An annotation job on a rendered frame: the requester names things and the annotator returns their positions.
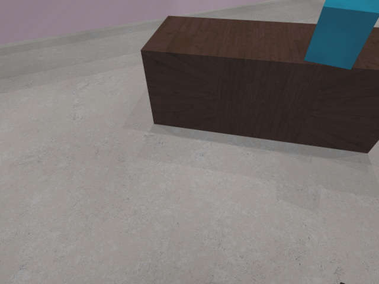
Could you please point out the pedestal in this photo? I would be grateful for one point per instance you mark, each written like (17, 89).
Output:
(249, 78)

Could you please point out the carton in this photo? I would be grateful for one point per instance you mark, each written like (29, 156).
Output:
(341, 32)

